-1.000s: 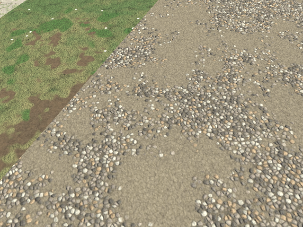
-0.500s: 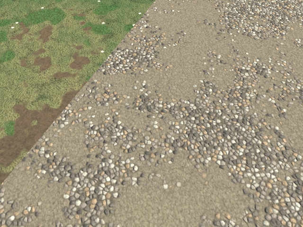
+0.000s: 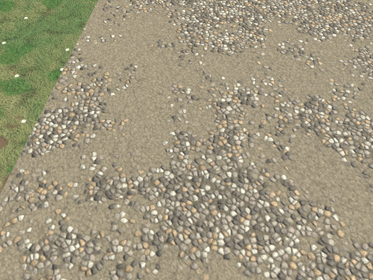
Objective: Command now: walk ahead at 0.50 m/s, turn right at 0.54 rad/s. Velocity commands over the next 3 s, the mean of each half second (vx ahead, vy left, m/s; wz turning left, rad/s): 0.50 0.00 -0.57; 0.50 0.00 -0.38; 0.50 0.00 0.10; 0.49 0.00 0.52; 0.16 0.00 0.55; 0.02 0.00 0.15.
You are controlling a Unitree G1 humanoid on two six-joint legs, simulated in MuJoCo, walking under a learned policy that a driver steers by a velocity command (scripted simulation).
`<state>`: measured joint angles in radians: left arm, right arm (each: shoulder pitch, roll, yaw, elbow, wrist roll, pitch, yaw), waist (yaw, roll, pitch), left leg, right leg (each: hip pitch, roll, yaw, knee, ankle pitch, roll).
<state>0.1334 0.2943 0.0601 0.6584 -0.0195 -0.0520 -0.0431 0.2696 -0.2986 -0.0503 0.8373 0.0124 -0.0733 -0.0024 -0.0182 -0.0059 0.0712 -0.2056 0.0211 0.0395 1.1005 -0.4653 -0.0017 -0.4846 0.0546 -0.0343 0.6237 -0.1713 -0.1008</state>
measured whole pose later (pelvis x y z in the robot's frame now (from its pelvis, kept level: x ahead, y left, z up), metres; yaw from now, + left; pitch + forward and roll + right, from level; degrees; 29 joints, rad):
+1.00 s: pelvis +0.53 -0.11 +0.01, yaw -28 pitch +2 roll +1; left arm 0.10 0.27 0.04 0.60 -0.01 -0.05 -0.03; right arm 0.34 -0.30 -0.04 0.90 0.03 -0.07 0.01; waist -0.06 -0.01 0.06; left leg -0.20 0.06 0.03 1.01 -0.50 0.00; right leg -0.45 0.02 -0.03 0.59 -0.17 -0.06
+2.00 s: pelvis +1.07 -0.32 +0.01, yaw -5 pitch +2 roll -1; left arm 0.06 0.27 0.05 0.66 0.01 -0.12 -0.01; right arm 0.37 -0.31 -0.07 0.76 0.02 -0.02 -0.02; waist -0.07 0.03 0.01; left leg -0.22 -0.10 -0.21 0.88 -0.52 0.03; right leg -0.44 0.04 0.02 0.53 -0.13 0.00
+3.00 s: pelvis +1.25 -0.33 +0.02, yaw +15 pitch -1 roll +0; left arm 0.18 0.23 0.01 0.87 0.02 -0.02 0.01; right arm 0.19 -0.24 -0.04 0.78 -0.02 0.03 -0.02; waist 0.00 0.01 0.02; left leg -0.27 -0.02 -0.05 0.50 -0.22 -0.01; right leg -0.21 -0.01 -0.01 0.53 -0.30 0.00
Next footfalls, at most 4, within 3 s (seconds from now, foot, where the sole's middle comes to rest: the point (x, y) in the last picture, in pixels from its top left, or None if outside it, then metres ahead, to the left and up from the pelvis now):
0.42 left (164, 277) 0.44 0.11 -0.76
0.92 right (263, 230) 0.59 -0.25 -0.76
1.46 left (234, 145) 0.97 -0.18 -0.76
1.94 right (287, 107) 1.18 -0.45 -0.76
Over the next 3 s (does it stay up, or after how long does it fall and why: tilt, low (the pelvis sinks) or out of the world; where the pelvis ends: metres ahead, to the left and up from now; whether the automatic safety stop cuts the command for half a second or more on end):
stays up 1.25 -0.33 0.02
